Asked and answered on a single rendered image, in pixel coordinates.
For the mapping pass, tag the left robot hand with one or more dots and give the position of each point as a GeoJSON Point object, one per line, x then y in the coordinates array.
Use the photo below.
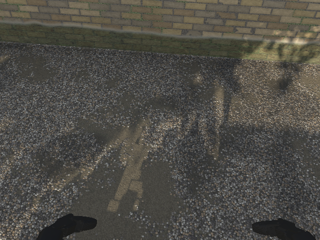
{"type": "Point", "coordinates": [65, 226]}

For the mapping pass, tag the right robot hand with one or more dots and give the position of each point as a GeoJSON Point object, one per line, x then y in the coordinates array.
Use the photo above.
{"type": "Point", "coordinates": [282, 229]}

